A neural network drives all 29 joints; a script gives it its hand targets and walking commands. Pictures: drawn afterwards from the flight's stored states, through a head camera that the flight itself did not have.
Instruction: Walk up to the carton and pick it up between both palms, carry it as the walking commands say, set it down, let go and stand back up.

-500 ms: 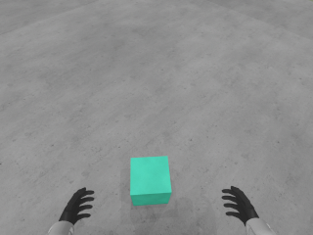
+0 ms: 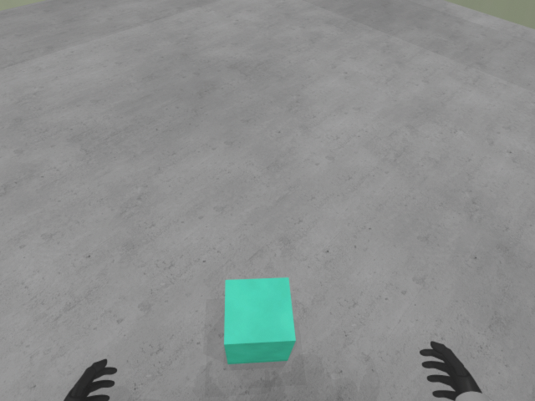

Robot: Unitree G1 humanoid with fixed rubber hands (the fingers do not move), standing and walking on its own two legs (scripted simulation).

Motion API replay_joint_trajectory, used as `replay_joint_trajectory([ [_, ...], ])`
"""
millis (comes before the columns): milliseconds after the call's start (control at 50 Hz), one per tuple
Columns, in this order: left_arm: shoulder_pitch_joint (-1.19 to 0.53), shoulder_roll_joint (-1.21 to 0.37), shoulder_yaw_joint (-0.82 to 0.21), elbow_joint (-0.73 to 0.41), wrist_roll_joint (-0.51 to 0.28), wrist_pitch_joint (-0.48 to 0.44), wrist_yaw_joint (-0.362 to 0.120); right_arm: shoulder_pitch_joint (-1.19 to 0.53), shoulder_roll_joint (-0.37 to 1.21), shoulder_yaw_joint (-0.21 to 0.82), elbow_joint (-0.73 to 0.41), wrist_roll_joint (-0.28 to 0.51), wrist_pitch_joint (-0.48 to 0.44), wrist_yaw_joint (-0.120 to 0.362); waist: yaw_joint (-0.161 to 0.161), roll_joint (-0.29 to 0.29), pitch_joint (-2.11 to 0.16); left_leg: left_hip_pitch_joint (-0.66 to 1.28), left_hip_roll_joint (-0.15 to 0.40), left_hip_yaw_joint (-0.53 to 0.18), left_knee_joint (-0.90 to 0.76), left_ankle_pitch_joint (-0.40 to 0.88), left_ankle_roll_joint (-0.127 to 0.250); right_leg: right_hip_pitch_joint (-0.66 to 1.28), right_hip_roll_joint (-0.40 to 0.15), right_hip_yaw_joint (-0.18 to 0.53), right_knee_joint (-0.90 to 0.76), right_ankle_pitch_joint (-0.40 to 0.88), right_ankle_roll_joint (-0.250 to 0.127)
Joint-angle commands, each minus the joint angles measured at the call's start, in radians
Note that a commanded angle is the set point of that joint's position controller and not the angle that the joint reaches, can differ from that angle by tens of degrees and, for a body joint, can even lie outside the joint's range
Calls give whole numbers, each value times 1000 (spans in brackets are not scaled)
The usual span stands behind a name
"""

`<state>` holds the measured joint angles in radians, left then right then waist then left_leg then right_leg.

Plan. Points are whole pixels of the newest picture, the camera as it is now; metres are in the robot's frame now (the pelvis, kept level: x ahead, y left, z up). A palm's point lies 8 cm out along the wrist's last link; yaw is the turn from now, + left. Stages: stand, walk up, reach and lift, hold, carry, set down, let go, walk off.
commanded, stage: stand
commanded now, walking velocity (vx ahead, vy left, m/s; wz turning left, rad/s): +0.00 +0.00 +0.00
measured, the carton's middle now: (257, 321) +0.43 +0.01 -0.65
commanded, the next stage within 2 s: none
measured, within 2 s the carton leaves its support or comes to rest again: neither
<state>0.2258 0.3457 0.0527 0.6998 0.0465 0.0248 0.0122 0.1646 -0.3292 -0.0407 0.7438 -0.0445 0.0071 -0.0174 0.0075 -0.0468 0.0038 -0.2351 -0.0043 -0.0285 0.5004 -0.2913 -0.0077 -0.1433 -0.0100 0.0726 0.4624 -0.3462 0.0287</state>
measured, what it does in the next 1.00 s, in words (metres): stands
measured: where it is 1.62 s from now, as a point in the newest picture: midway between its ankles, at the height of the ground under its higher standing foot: outside the picture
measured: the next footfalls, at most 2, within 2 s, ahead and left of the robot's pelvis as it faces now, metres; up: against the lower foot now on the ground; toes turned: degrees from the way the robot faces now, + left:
none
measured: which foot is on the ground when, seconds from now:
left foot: down 0.00-1.00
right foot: down 0.00-1.00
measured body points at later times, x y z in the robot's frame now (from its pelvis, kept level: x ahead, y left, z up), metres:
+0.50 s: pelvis -0.01 +0.00 +0.00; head -0.01 +0.01 +0.45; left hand +0.10 +0.30 -0.11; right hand +0.11 -0.31 -0.10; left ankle -0.02 +0.13 -0.74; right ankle -0.06 -0.14 -0.74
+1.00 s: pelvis -0.03 -0.01 +0.01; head -0.02 +0.01 +0.46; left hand +0.06 +0.30 -0.12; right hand +0.07 -0.32 -0.10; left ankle -0.02 +0.13 -0.74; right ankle -0.06 -0.14 -0.74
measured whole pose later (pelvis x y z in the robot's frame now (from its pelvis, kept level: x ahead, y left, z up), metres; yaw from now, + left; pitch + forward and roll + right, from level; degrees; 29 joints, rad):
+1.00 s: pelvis -0.03 -0.01 +0.01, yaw +1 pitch -1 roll +0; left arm 0.17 0.38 0.01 0.96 0.02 0.00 0.01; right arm 0.14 -0.38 0.00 0.99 -0.02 -0.01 -0.01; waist 0.00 -0.03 0.04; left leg -0.17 0.00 -0.04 0.39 -0.19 -0.02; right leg -0.08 0.00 0.06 0.37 -0.26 0.02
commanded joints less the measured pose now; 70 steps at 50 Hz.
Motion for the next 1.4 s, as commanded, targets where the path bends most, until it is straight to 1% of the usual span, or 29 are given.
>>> replay_joint_trajectory([
  [0,-9,132,25,-44,-3,-21,9,-18,-163,-39,-36,4,-21,-10,-5,86,-77,133,85,-65,-38,400,23,-44,-47,14,-43,304,-9],
  [40,-15,146,26,-31,-5,-25,10,-27,-153,-31,-35,6,-22,-10,-9,45,-76,123,85,-63,-35,396,30,-34,-50,20,-47,305,-16],
  [60,-10,144,24,-18,-2,-26,11,-27,-153,-33,-22,2,-21,-11,1,55,-79,126,88,-65,-37,396,32,-22,-53,20,-56,313,-13],
  [120,-23,148,24,-8,-5,-25,11,-20,-161,-31,-11,5,-22,-13,-10,51,-78,114,78,-54,-43,400,29,-9,-58,22,-54,336,-20],
  [160,-19,153,23,0,-6,-27,14,-24,-164,-28,-2,10,-24,-9,-8,18,-69,127,84,-60,-42,401,30,-12,-61,28,-59,351,-22],
  [200,-31,151,20,17,-5,-26,14,-13,-168,-27,13,7,-25,-11,-9,54,-76,136,81,-56,-46,436,33,0,-64,25,-55,371,-27],
  [240,-31,151,16,27,-11,-26,14,-38,-172,-27,19,12,-26,-8,-10,55,-76,128,85,-54,-51,417,29,4,-64,28,-63,355,-23],
  [280,-37,161,20,32,-8,-27,14,-31,-168,-23,29,8,-23,-8,-6,15,-72,124,81,-52,-58,386,27,7,-62,25,-72,336,-22],
  [380,-39,173,16,62,-16,-25,11,-30,-174,-19,60,13,-27,-6,-11,60,-26,89,82,-66,-86,281,28,-10,-69,46,-93,244,-30],
  [400,-43,163,15,65,-13,-28,11,-44,-168,-18,70,6,-28,-8,-2,42,-13,87,87,-72,-94,283,23,-18,-69,40,-103,239,-28],
  [460,-62,172,15,75,-13,-29,9,-32,-191,-19,83,15,-27,-4,-17,7,-7,98,84,-78,-102,271,22,-29,-71,51,-114,223,-32],
  [480,-51,176,11,84,-15,-30,7,-31,-189,-18,95,11,-28,-3,-12,38,-6,103,87,-84,-105,248,29,-29,-71,48,-119,208,-34],
  [520,-50,179,10,104,-15,-36,6,-44,-187,-15,108,10,-30,-6,-8,33,5,97,91,-82,-112,230,30,-33,-75,54,-130,189,-35],
  [540,-52,179,7,106,-16,-39,6,-47,-193,-19,106,14,-29,-5,-15,53,-16,106,89,-81,-111,246,29,-25,-75,62,-133,195,-38],
  [560,-52,178,7,107,-18,-39,5,-47,-194,-15,112,13,-27,-4,-11,22,-22,104,90,-80,-112,257,23,-9,-75,53,-129,226,-34],
  [620,-59,181,3,121,-21,-38,6,-44,-194,-9,130,17,-33,-1,-15,36,-29,115,91,-81,-112,282,32,-2,-75,52,-124,269,-36],
  [740,-57,183,-3,162,-24,-36,5,-55,-208,-7,169,20,-27,-2,-9,55,-1,112,98,-87,-133,244,24,-5,-79,48,-145,226,-34],
  [840,-70,201,-6,190,-21,-37,6,-59,-206,0,194,19,-27,0,-7,49,-5,120,100,-92,-147,251,31,-4,-78,42,-155,207,-34],
  [860,-71,203,-7,199,-20,-37,4,-56,-204,1,191,25,-30,-2,-15,27,-6,124,100,-98,-140,264,33,-3,-79,48,-158,214,-38],
  [900,-73,197,-9,202,-24,-37,2,-62,-218,1,202,26,-28,-3,-7,66,2,102,100,-94,-149,231,27,3,-84,48,-162,198,-35],
  [960,-78,208,-5,222,-20,-37,1,-65,-230,-5,209,23,-26,-2,-13,35,-7,120,99,-98,-156,241,29,1,-82,46,-155,211,-41],
  [1000,-77,195,-15,218,-23,-42,1,-63,-226,1,220,24,-29,1,-9,52,5,107,100,-100,-154,232,28,0,-86,52,-163,218,-43],
  [1080,-92,217,-10,233,-27,-38,0,-62,-217,8,231,24,-31,1,-9,26,-7,119,101,-91,-153,269,30,12,-87,52,-159,244,-38],
  [1120,-83,212,-10,243,-26,-34,2,-72,-224,8,231,27,-33,-1,-6,65,-9,121,100,-96,-155,250,29,13,-89,52,-167,236,-40],
  [1160,-84,218,-13,249,-27,-38,0,-71,-228,7,242,28,-31,-1,2,33,-5,130,103,-101,-160,276,31,13,-90,57,-166,238,-41],
  [1180,-83,206,-18,255,-27,-35,2,-71,-236,3,243,31,-29,0,-9,51,-13,146,107,-103,-159,280,32,5,-91,51,-163,254,-42],
  [1200,-89,208,-15,253,-23,-36,2,-66,-230,8,242,27,-29,0,-9,19,-10,143,104,-97,-151,287,32,7,-86,38,-163,253,-39],
  [1340,-97,223,-20,273,-26,-39,-1,-78,-243,7,256,26,-26,2,-6,52,-5,124,100,-88,-162,270,29,9,-90,49,-170,239,-39],
  [1380,-95,215,-21,281,-31,-42,1,-70,-229,12,258,31,-29,5,-11,28,-1,133,109,-104,-163,288,29,11,-93,42,-169,237,-38],
])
